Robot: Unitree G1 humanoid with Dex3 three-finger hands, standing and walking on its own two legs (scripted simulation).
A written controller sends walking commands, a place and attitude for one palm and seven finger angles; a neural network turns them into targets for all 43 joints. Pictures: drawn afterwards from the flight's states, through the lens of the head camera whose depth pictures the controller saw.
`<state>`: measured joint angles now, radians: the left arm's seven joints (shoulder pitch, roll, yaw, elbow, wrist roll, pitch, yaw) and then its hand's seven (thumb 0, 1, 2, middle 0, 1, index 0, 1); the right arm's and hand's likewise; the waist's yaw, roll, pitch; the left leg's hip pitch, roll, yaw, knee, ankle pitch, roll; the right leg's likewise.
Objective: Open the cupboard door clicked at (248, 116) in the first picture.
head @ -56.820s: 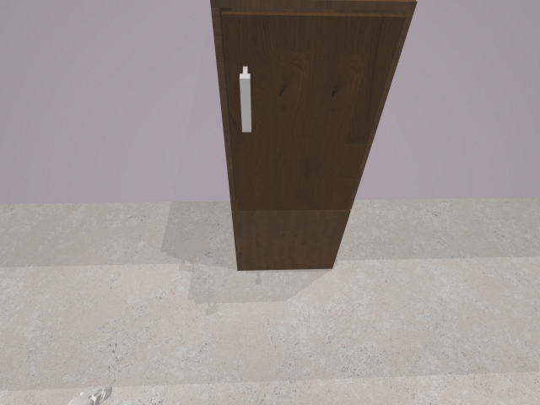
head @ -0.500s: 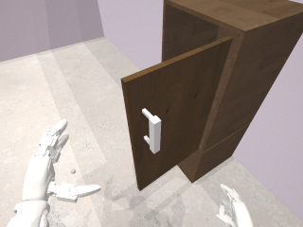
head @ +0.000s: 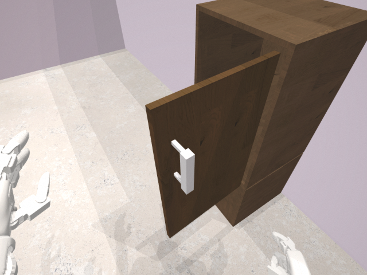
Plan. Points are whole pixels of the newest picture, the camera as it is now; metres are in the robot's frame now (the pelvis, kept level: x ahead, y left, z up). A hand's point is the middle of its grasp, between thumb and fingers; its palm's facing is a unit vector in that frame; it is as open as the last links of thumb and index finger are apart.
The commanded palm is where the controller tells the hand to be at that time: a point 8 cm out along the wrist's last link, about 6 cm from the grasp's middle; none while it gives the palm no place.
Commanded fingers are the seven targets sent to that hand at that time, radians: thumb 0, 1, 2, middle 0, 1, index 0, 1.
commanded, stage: draw the hand back to the body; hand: left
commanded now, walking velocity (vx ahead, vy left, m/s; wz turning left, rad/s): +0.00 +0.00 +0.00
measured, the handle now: (181, 167) +0.33 +0.05 +0.07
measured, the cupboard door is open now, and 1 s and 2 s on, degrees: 94 94 94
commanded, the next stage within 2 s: step back with the hand held close in 0.34 s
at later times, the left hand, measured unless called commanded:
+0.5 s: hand (51, 198) +0.18 +0.25 +0.15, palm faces +0.45 -0.80 -0.40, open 7.4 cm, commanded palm +0.13 +0.28 +0.17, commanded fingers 0.00 0.90 0.90 -0.20 -0.30 -0.20 -0.30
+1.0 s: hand (20, 225) +0.14 +0.27 +0.16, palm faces +0.35 -0.78 -0.52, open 7.4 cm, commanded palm +0.08 +0.31 +0.17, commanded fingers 0.00 0.90 0.90 -0.20 -0.30 -0.20 -0.30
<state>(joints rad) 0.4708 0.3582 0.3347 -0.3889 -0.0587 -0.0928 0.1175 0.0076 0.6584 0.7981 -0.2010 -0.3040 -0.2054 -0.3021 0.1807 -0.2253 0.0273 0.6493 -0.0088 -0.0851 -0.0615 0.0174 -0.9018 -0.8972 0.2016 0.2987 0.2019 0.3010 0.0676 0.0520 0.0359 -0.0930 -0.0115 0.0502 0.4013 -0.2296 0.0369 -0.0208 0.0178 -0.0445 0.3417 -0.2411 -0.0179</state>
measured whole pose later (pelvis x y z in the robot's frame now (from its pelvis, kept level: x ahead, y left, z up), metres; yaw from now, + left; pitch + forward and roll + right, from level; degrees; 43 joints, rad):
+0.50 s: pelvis -0.01 -0.02 +0.00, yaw +0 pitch -5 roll -1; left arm 0.45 0.34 0.32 -0.38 -0.07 -0.10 0.11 0.02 0.88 0.90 -0.21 -0.30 -0.21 -0.30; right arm 0.18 -0.23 0.02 0.65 0.00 -0.09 -0.06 0.02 -0.90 -0.90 0.20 0.30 0.20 0.30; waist 0.06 0.07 0.05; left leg -0.10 0.01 0.04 0.40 -0.22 0.02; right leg -0.02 0.04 -0.06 0.33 -0.23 -0.04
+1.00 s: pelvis -0.07 +0.01 -0.01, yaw -2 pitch -1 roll -1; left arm 0.58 0.46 0.43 -0.55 -0.05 -0.16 0.13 0.01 0.88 0.90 -0.21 -0.30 -0.22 -0.30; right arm 0.17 -0.22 -0.01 0.54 0.01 -0.02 -0.08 0.02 -0.90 -0.90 0.20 0.30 0.20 0.30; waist 0.01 0.00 0.06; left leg -0.34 -0.01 0.08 0.52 -0.18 0.07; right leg -0.30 0.01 -0.02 0.52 -0.20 0.00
